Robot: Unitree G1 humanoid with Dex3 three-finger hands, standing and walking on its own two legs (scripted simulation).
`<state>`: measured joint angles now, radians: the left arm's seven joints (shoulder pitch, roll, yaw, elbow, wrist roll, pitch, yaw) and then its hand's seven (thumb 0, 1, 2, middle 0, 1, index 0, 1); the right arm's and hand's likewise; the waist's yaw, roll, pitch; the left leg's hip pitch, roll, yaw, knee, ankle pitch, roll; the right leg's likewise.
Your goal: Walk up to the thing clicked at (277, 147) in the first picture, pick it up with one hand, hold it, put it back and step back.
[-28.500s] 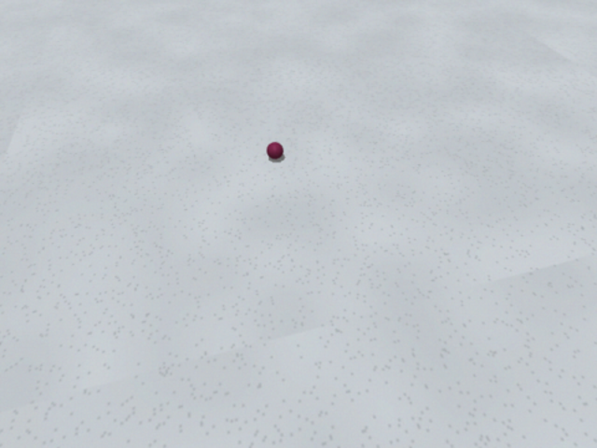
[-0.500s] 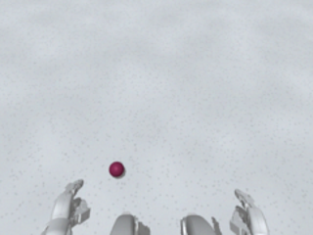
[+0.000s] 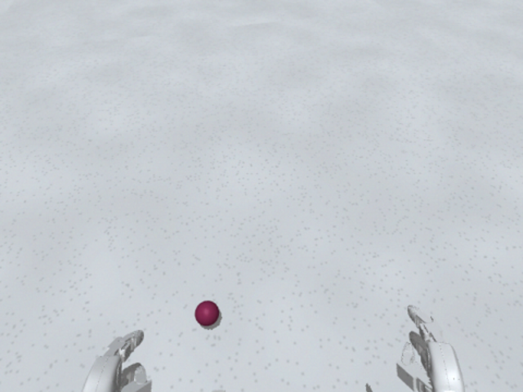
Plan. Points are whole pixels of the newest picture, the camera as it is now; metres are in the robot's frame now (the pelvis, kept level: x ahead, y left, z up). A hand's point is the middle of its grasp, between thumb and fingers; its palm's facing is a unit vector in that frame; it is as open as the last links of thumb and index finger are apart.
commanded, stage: home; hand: left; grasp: from above
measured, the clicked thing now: (207, 313) +0.51 +0.21 -0.67
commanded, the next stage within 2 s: stand in 1.72 s
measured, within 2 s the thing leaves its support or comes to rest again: neither
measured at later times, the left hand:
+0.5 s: hand (148, 389) +0.16 +0.18 -0.05, palm faces +0.04 -0.98 -0.21, open 7.4 cm
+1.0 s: hand (152, 383) +0.17 +0.18 -0.05, palm faces +0.04 -0.98 -0.20, open 7.4 cm
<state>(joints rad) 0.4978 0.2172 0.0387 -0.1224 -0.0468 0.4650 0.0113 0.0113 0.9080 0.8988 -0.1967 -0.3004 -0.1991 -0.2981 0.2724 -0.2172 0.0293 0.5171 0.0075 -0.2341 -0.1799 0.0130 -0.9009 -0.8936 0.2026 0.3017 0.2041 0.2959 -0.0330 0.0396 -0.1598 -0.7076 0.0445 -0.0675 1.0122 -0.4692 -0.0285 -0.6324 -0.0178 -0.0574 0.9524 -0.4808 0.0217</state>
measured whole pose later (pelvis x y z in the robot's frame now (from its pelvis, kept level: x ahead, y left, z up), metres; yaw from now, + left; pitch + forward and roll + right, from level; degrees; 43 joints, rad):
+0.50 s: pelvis -0.01 +0.00 +0.00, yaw +0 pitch +9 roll -3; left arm 0.49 0.22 0.04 -0.12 -0.05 0.47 0.01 0.01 0.91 0.90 -0.20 -0.30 -0.20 -0.30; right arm 0.30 -0.21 0.03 0.55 0.01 -0.24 -0.19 0.01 -0.90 -0.89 0.20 0.30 0.21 0.30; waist -0.04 0.05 -0.15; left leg -0.71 0.05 -0.06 1.01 -0.46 -0.03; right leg -0.64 -0.01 -0.05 0.96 -0.47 0.02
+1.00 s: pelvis +0.00 +0.00 +0.00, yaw +0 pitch +10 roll -2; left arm 0.50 0.22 0.04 -0.13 -0.05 0.46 0.01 0.01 0.91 0.90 -0.20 -0.30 -0.20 -0.30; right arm 0.28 -0.21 0.03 0.56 0.01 -0.25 -0.19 0.01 -0.90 -0.89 0.20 0.30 0.21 0.30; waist -0.03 0.04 -0.16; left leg -0.72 0.05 -0.06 1.02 -0.48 -0.03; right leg -0.65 -0.01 -0.05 0.96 -0.49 0.02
